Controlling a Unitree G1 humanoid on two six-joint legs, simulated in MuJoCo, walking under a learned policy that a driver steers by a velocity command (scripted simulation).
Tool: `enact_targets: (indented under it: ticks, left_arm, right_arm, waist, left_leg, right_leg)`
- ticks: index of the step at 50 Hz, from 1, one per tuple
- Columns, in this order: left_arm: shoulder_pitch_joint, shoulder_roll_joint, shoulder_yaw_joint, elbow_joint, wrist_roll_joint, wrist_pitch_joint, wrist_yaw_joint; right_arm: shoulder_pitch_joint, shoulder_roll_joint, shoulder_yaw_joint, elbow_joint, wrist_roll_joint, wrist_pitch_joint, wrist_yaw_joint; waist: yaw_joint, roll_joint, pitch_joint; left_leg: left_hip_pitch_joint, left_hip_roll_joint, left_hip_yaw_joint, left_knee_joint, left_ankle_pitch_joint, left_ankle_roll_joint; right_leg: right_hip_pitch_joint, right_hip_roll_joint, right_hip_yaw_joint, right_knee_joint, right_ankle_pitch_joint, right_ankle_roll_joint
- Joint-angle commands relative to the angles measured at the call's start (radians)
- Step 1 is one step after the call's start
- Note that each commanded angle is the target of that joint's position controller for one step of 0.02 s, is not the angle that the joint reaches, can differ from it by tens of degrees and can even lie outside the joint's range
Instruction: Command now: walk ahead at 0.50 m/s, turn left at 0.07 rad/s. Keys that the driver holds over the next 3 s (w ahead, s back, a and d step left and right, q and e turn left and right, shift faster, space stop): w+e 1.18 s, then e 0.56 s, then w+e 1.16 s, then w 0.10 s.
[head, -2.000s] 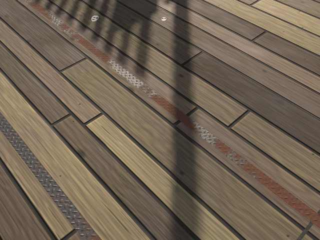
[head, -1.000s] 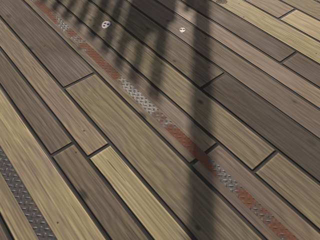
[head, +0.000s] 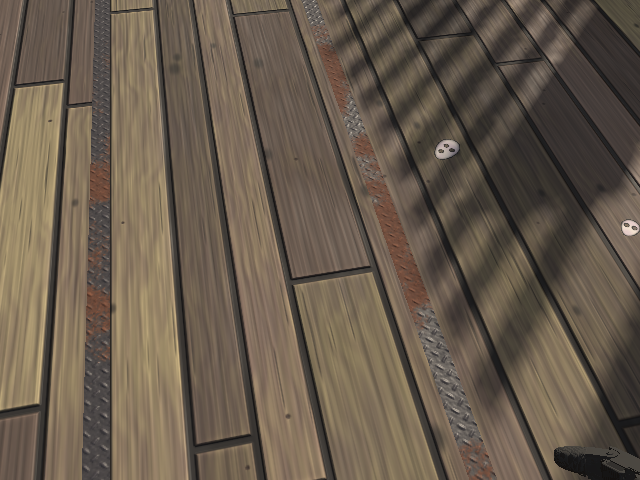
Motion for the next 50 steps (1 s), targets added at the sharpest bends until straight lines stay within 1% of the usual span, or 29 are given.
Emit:
enact_targets:
  ticks: [1,2,3,4,5,7,10,13,17,21,24,25,26,27,28,29,30,31,32,33,34,36,38,40,42,44,47,49,50]
  left_arm:
    - [0.059,0.033,-0.025,-0.068,-0.002,-0.042,-0.017]
    - [-0.050,0.136,0.006,-0.081,-0.044,-0.058,-0.021]
    - [-0.112,0.135,0.009,-0.107,-0.056,-0.063,-0.022]
    - [-0.119,0.114,0.008,-0.099,-0.037,-0.059,-0.014]
    - [-0.105,0.115,0.017,-0.084,-0.020,-0.044,-0.007]
    - [-0.040,0.077,0.016,-0.057,-0.018,-0.010,-0.006]
    - [-0.073,0.048,0.014,-0.072,-0.017,0.012,-0.002]
    - [-0.132,0.038,0.013,-0.096,-0.007,0.006,-0.008]
    - [-0.254,0.008,-0.005,-0.144,0.002,0.001,-0.032]
    - [-0.344,0.006,-0.013,-0.209,0.000,0.001,-0.059]
    - [-0.298,0.044,0.005,-0.235,-0.007,0.005,-0.074]
    - [-0.220,0.074,0.021,-0.226,-0.012,0.008,-0.073]
    - [-0.087,0.123,0.048,-0.200,-0.015,0.010,-0.067]
    - [0.069,0.193,0.083,-0.167,-0.012,0.017,-0.047]
    - [0.086,0.297,0.103,-0.160,-0.016,0.020,-0.033]
    - [0.105,0.256,0.082,-0.190,-0.001,0.005,-0.038]
    - [0.081,0.188,0.064,-0.191,0.008,-0.007,-0.038]
    - [0.018,0.147,0.053,-0.201,0.000,-0.017,-0.038]
    - [-0.060,0.109,0.042,-0.219,-0.002,-0.021,-0.038]
    - [-0.106,0.082,0.032,-0.239,0.007,-0.023,-0.033]
    - [-0.121,0.082,0.030,-0.252,0.012,-0.023,-0.028]
    - [-0.109,0.113,0.036,-0.256,0.007,-0.025,-0.016]
    - [-0.079,0.146,0.044,-0.253,0.004,-0.023,-0.002]
    - [-0.055,0.151,0.046,-0.253,-0.002,-0.015,0.007]
    - [-0.021,0.149,0.047,-0.250,-0.004,-0.007,0.010]
    - [0.014,0.147,0.047,-0.242,-0.007,0.000,0.010]
    - [0.033,0.136,0.045,-0.241,-0.008,0.010,0.016]
    - [0.009,0.133,0.045,-0.254,-0.003,0.015,0.019]
    - [-0.003,0.105,0.034,-0.265,0.001,0.013,0.017]
  right_arm:
    - [0.423,-0.303,-0.090,0.045,-0.013,-0.003,-0.032]
    - [0.386,-0.220,-0.065,0.038,-0.016,-0.017,-0.023]
    - [0.329,-0.185,-0.054,0.044,-0.020,-0.026,-0.023]
    - [0.257,-0.151,-0.045,0.048,-0.018,-0.035,-0.020]
    - [0.204,-0.107,-0.035,0.046,-0.019,-0.045,-0.019]
    - [0.164,-0.085,-0.033,0.054,-0.028,-0.065,-0.020]
    - [0.179,-0.102,-0.040,0.082,-0.039,-0.082,-0.033]
    - [0.204,-0.106,-0.040,0.105,-0.040,-0.082,-0.050]
    - [0.243,-0.134,-0.047,0.129,-0.028,-0.074,-0.064]
    - [0.299,-0.151,-0.056,0.159,-0.011,-0.045,-0.069]
    - [0.269,-0.191,-0.065,0.150,-0.001,-0.020,-0.079]
    - [0.255,-0.206,-0.067,0.144,0.001,-0.012,-0.082]
    - [0.233,-0.216,-0.067,0.138,0.006,-0.006,-0.083]
    - [0.227,-0.211,-0.061,0.127,0.001,-0.013,-0.085]
    - [0.314,-0.049,-0.016,0.082,-0.038,-0.038,-0.068]
    - [0.252,-0.076,-0.008,0.058,-0.001,-0.087,-0.053]
    - [0.142,-0.129,-0.021,0.029,0.038,-0.115,-0.042]
    - [0.123,-0.128,-0.017,0.025,0.035,-0.128,-0.043]
    - [0.121,-0.135,-0.024,0.039,0.006,-0.128,-0.052]
    - [0.141,-0.150,-0.034,0.045,-0.011,-0.117,-0.055]
    - [0.156,-0.150,-0.038,0.046,-0.017,-0.102,-0.055]
    - [0.152,-0.123,-0.033,0.037,-0.026,-0.080,-0.057]
    - [0.081,-0.100,-0.023,0.010,-0.031,-0.070,-0.059]
    - [0.005,-0.079,-0.013,-0.011,-0.030,-0.071,-0.055]
    - [-0.061,-0.070,-0.006,-0.030,-0.020,-0.076,-0.045]
    - [-0.104,-0.084,-0.008,-0.049,-0.009,-0.082,-0.037]
    - [-0.105,-0.126,-0.021,-0.058,-0.005,-0.097,-0.024]
    - [-0.022,-0.148,-0.033,-0.039,-0.004,-0.110,-0.022]
    - [0.077,-0.176,-0.047,-0.016,-0.013,-0.116,-0.027]
  waist:
    - [-0.162,0.232,-0.459]
    - [-0.202,0.097,-0.376]
    - [-0.175,0.094,-0.234]
    - [-0.128,0.039,-0.157]
    - [-0.095,0.068,-0.113]
    - [-0.052,0.079,-0.092]
    - [-0.041,0.041,-0.041]
    - [-0.054,0.041,-0.011]
    - [-0.099,0.022,0.038]
    - [-0.123,0.021,0.061]
    - [-0.066,0.072,-0.009]
    - [-0.017,0.091,-0.059]
    - [0.061,0.085,-0.132]
    - [0.136,0.022,-0.214]
    - [0.025,-0.259,-0.278]
    - [0.054,-0.173,-0.425]
    - [0.083,-0.111,-0.308]
    - [0.041,-0.047,-0.210]
    - [-0.007,0.000,-0.142]
    - [-0.044,-0.013,-0.124]
    - [-0.066,-0.020,-0.114]
    - [-0.078,-0.021,-0.089]
    - [-0.060,-0.034,-0.063]
    - [-0.029,-0.062,-0.052]
    - [0.006,-0.086,-0.053]
    - [0.024,-0.100,-0.053]
    - [0.012,-0.118,-0.062]
    - [-0.042,-0.147,-0.079]
    - [-0.093,-0.140,-0.138]
  left_leg:
    - [0.909,0.415,-0.769,-0.228,-0.063,0.295]
    - [0.822,0.387,-0.678,-0.269,-0.061,0.239]
    - [0.685,0.347,-0.489,-0.275,-0.016,0.190]
    - [0.550,0.298,-0.373,-0.303,0.018,0.150]
    - [0.459,0.259,-0.284,-0.338,0.044,0.122]
    - [0.362,0.235,-0.196,-0.409,0.068,0.108]
    - [0.348,0.227,-0.083,-0.457,0.146,0.103]
    - [0.384,0.209,0.010,-0.474,0.161,0.082]
    - [0.432,0.218,0.101,-0.494,0.174,0.061]
    - [0.594,0.264,0.144,-0.416,0.313,0.053]
    - [0.642,0.271,0.180,-0.249,0.762,0.023]
    - [0.635,0.265,0.188,-0.128,0.896,0.010]
    - [0.577,0.239,0.201,0.057,0.904,-0.016]
    - [0.384,0.196,0.202,0.328,0.672,-0.063]
    - [-0.084,-0.001,0.147,0.706,-0.304,-0.137]
    - [-0.239,-0.085,-0.114,0.861,-0.500,-0.124]
    - [-0.336,-0.023,-0.161,0.849,-0.416,-0.092]
    - [-0.321,0.026,-0.156,0.758,-0.326,-0.072]
    - [-0.254,0.061,-0.150,0.664,-0.279,-0.076]
    - [-0.173,0.084,-0.155,0.609,-0.244,-0.083]
    - [-0.126,0.091,-0.153,0.571,-0.228,-0.096]
    - [-0.103,0.092,-0.127,0.468,-0.197,-0.129]
    - [-0.107,0.074,-0.104,0.326,-0.086,-0.158]
    - [-0.065,0.040,-0.094,0.151,0.069,-0.166]
    - [-0.012,0.001,-0.083,0.019,0.182,-0.167]
    - [0.006,-0.016,-0.096,-0.042,0.204,-0.162]
    - [0.017,-0.023,-0.128,-0.109,0.120,-0.134]
    - [0.118,-0.027,-0.115,-0.145,0.061,-0.097]
    - [0.275,-0.008,-0.118,-0.161,0.065,-0.064]
  right_leg:
    - [-0.664,0.107,0.217,0.809,-0.158,-0.054]
    - [-0.742,0.068,0.352,0.871,-0.138,-0.067]
    - [-0.783,0.021,0.332,0.838,-0.065,-0.080]
    - [-0.749,-0.028,0.326,0.754,0.021,-0.078]
    - [-0.702,-0.055,0.333,0.698,0.085,-0.074]
    - [-0.617,-0.068,0.340,0.672,0.174,-0.065]
    - [-0.689,-0.061,0.362,0.592,0.280,-0.050]
    - [-0.743,-0.041,0.366,0.428,0.435,-0.043]
    - [-0.739,-0.022,0.281,0.230,0.543,-0.057]
    - [-0.800,0.000,0.222,0.143,0.445,-0.093]
    - [-0.656,0.082,0.137,0.136,0.300,-0.145]
    - [-0.550,0.122,0.114,0.143,0.252,-0.169]
    - [-0.358,0.161,0.111,0.091,0.279,-0.202]
    - [-0.071,0.131,0.223,0.030,0.311,-0.247]
    - [0.273,-0.132,0.749,-0.014,0.220,-0.423]
    - [0.385,-0.234,1.110,-0.192,0.101,-0.502]
    - [0.327,-0.213,0.979,-0.229,0.153,-0.441]
    - [0.183,-0.171,0.843,-0.223,0.227,-0.403]
    - [0.026,-0.129,0.740,-0.229,0.331,-0.373]
    - [-0.078,-0.101,0.675,-0.248,0.417,-0.364]
    - [-0.140,-0.084,0.649,-0.269,0.456,-0.362]
    - [-0.226,-0.066,0.588,-0.290,0.540,-0.359]
    - [-0.280,-0.032,0.530,-0.298,0.566,-0.339]
    - [-0.313,0.019,0.482,-0.284,0.514,-0.296]
    - [-0.324,0.035,0.482,-0.270,0.446,-0.268]
    - [-0.292,0.014,0.528,-0.242,0.393,-0.258]
    - [-0.190,-0.026,0.626,-0.150,0.354,-0.243]
    - [-0.175,-0.027,0.662,-0.073,0.396,-0.221]
    - [-0.206,0.020,0.635,0.033,0.448,-0.191]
